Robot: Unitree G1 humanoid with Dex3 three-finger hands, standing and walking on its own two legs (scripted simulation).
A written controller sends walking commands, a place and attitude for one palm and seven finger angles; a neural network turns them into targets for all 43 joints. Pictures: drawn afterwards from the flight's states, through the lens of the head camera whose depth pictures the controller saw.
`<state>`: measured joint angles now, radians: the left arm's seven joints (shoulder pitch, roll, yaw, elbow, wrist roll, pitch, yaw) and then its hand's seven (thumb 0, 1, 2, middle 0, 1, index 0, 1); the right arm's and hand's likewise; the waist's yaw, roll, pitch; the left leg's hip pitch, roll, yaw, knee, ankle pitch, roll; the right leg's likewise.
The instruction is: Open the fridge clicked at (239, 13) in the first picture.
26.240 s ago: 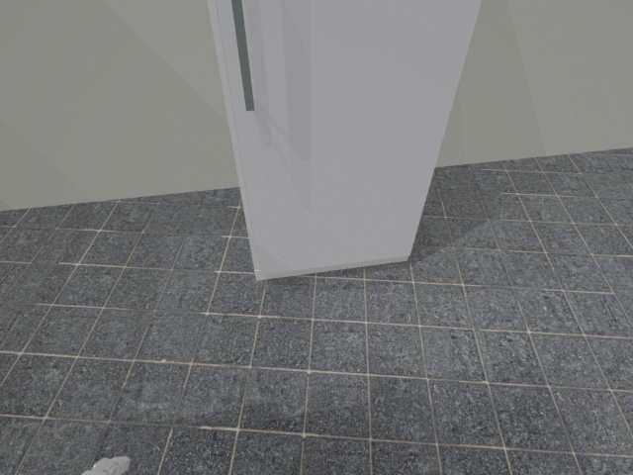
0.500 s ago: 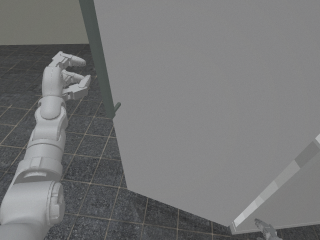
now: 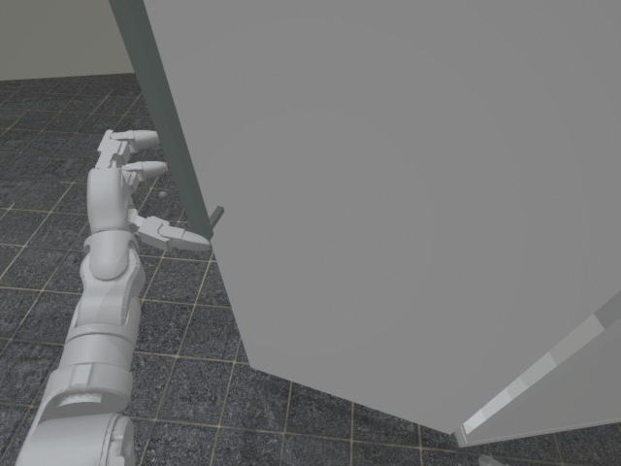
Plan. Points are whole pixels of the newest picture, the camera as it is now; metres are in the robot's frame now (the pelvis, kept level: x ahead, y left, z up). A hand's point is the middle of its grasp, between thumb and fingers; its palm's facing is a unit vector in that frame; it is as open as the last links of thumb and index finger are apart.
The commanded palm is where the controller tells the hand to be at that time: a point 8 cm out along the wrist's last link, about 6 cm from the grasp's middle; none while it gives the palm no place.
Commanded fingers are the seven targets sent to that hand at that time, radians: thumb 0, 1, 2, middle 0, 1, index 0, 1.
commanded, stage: slip the hand off the handle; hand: left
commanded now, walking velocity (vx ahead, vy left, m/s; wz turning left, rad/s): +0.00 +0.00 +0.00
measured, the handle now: (170, 89) +0.45 +0.18 +0.26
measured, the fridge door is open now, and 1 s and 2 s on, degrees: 64 64 64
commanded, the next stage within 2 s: draw the hand back to the body in 1.26 s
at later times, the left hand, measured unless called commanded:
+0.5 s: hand (107, 202) +0.39 +0.27 +0.15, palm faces +0.32 -0.93 -0.16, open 14.7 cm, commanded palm +0.36 +0.32 +0.15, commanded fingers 0.00 -0.55 0.20 -0.25 -1.15 -0.25 -1.15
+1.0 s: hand (63, 252) +0.31 +0.30 +0.14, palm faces +0.35 -0.92 -0.16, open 14.7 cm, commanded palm +0.27 +0.33 +0.15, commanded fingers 0.00 -0.55 0.20 -0.25 -1.15 -0.25 -1.15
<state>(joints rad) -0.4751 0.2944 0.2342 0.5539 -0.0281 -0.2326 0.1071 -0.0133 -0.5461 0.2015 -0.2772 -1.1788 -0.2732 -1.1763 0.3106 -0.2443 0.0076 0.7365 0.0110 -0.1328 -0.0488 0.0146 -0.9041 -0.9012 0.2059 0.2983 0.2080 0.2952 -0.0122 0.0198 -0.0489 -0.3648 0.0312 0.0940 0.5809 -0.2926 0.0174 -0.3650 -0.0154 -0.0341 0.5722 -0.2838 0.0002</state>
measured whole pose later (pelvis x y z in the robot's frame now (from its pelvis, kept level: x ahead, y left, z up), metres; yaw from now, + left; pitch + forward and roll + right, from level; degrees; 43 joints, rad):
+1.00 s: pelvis -0.01 +0.01 +0.00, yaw +1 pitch +3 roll -1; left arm -0.20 0.39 0.38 0.33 -0.14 -0.22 -0.10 -0.02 -0.56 0.20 -0.26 -1.15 -0.25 -1.15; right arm 0.28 -0.26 0.02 0.67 0.03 -0.11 -0.10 0.01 -0.91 -0.90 0.20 0.30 0.21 0.29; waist 0.02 0.01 -0.05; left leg -0.38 0.03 0.07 0.64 -0.32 0.03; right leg -0.36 -0.02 -0.05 0.60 -0.29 0.01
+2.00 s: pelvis +0.00 +0.00 +0.00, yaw +3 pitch -2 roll -1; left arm 0.17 0.38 0.37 -0.13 -0.19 0.02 -0.12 -0.02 -0.42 0.26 -0.25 -1.07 -0.25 -1.07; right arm 0.23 -0.26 0.05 0.63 0.03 -0.27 -0.10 0.02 -0.90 -0.90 0.20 0.30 0.21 0.30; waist 0.07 0.04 -0.02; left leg -0.24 0.02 0.03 0.57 -0.29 0.02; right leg -0.19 -0.02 -0.09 0.51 -0.27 0.00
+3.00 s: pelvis +0.02 +0.00 +0.01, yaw +2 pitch -4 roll +0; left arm 0.44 0.35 0.34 -0.37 -0.07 -0.06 0.11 0.01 0.88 0.89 -0.21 -0.31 -0.21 -0.30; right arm 0.21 -0.22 0.03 0.65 0.00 -0.16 -0.09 0.02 -0.90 -0.90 0.21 0.30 0.21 0.30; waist 0.09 0.05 0.01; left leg -0.12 0.02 0.05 0.46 -0.27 0.01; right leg -0.09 -0.02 -0.08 0.43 -0.27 0.00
